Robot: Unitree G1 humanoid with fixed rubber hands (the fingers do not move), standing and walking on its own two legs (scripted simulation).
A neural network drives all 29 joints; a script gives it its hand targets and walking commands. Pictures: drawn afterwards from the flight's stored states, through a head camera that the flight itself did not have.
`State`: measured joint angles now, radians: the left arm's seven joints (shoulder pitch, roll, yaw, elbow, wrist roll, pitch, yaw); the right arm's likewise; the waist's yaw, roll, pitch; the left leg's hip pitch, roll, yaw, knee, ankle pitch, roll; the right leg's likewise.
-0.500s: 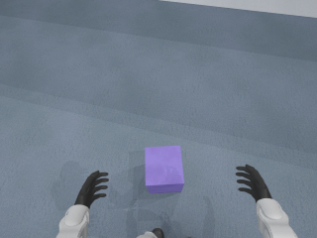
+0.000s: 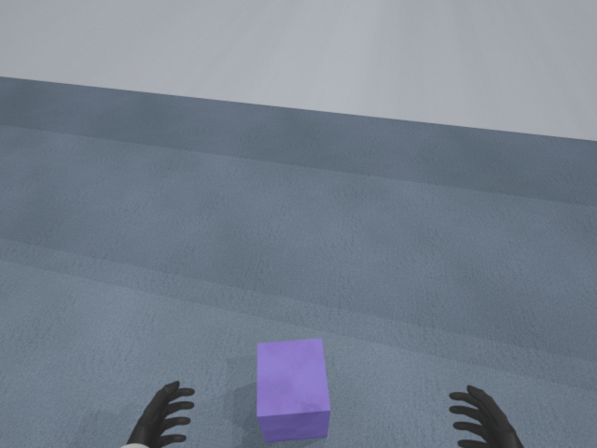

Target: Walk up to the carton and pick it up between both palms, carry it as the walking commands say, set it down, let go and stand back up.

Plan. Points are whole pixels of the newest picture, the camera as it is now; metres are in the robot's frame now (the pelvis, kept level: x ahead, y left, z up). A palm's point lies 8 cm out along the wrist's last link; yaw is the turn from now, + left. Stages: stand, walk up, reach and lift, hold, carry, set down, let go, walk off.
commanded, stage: let go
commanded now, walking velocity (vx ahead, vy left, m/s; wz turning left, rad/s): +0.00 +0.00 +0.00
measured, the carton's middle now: (293, 391) +0.42 +0.06 -0.64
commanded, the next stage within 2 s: stand in 0.14 s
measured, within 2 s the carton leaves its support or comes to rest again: neither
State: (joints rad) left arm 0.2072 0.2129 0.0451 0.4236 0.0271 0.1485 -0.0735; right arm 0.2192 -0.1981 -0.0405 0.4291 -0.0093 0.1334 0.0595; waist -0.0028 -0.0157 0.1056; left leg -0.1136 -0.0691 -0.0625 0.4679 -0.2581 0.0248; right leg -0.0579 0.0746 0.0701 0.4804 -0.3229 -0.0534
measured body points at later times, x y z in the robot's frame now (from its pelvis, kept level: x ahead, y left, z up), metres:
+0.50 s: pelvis +0.02 +0.01 +0.00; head +0.02 +0.03 +0.45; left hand +0.16 +0.30 -0.10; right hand +0.15 -0.29 -0.08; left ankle +0.00 +0.11 -0.74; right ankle -0.04 -0.09 -0.74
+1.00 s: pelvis +0.02 +0.02 +0.01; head +0.01 +0.03 +0.46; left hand +0.14 +0.32 -0.11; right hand +0.13 -0.28 -0.10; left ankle +0.00 +0.11 -0.74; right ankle -0.04 -0.09 -0.74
